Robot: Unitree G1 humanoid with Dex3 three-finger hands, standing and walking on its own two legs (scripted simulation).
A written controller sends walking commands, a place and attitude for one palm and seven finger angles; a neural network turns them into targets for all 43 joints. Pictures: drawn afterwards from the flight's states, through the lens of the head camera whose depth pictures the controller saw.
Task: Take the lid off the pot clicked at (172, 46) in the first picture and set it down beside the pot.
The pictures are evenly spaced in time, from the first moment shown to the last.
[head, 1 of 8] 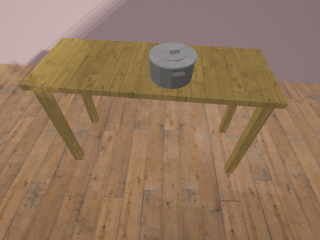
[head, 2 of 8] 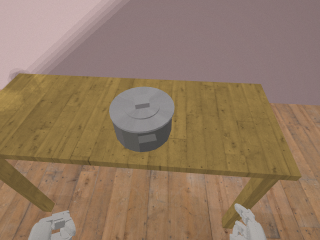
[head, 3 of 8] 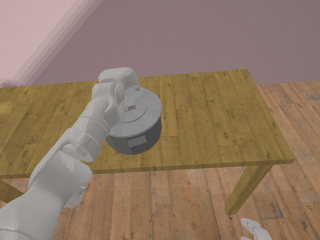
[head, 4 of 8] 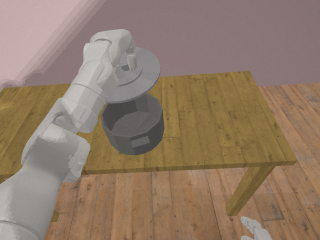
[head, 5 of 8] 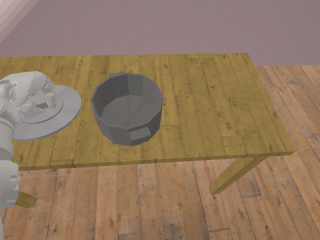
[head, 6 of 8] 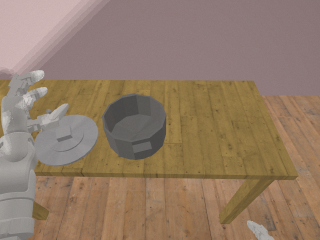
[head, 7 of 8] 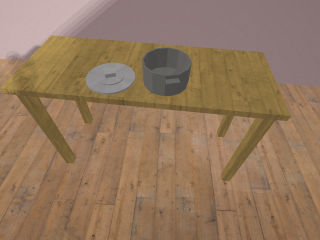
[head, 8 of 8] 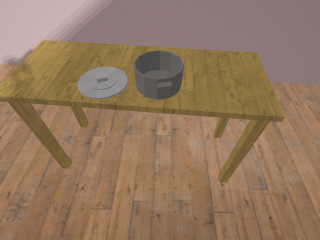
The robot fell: no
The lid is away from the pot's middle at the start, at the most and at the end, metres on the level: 0.00 0.24 0.24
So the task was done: yes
